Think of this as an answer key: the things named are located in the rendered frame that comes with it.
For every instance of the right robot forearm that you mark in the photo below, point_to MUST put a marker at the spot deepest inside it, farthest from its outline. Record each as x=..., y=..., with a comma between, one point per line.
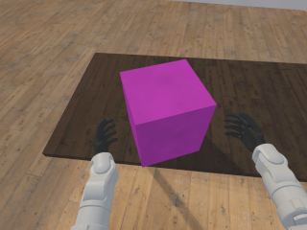
x=287, y=194

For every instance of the left robot hand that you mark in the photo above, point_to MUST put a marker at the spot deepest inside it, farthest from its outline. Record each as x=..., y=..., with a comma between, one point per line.
x=101, y=143

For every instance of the carton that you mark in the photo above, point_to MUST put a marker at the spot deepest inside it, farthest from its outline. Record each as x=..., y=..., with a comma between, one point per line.
x=169, y=110

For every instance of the left robot forearm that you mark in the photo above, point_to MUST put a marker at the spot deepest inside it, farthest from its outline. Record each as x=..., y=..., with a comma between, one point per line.
x=98, y=193

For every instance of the table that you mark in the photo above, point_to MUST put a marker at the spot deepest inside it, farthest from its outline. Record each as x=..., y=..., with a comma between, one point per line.
x=274, y=94

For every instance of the right robot hand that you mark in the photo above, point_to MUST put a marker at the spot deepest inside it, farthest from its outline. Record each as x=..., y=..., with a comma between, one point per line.
x=249, y=132

